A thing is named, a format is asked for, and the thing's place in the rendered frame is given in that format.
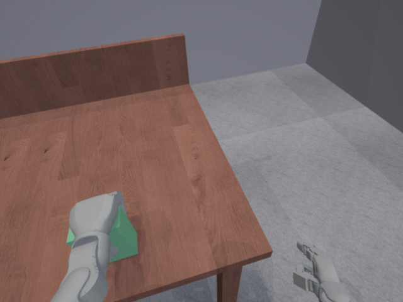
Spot sponge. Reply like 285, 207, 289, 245
66, 206, 138, 263

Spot robot right hand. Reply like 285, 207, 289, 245
293, 241, 341, 299

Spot robot left hand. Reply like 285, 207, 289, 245
69, 190, 127, 259

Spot right robot forearm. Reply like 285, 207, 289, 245
319, 281, 357, 302

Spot table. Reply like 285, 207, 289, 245
0, 33, 273, 302

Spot left robot forearm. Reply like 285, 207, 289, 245
50, 231, 110, 302

